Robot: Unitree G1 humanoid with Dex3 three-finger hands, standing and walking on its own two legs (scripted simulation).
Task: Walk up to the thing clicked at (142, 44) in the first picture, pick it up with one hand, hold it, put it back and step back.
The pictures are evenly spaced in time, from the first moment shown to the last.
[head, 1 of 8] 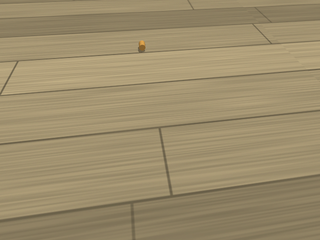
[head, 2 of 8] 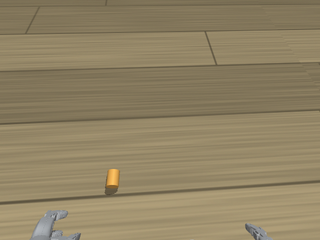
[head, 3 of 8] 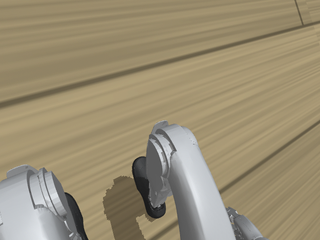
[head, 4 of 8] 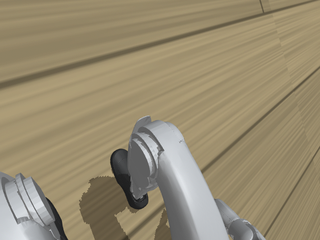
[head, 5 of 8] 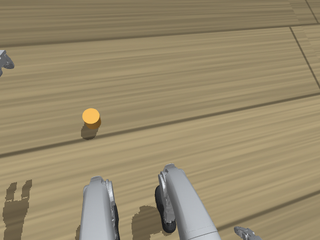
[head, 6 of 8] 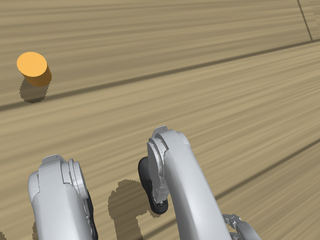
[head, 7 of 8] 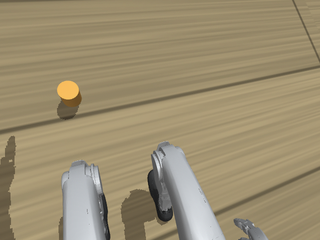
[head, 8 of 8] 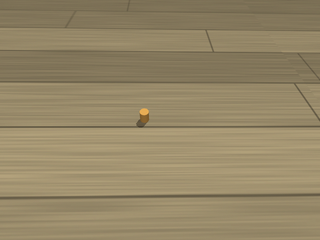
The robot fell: no
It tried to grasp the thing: yes
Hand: left
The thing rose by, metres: 0.62
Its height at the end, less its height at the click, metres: +0.01
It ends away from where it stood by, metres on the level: 0.12
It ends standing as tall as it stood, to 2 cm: no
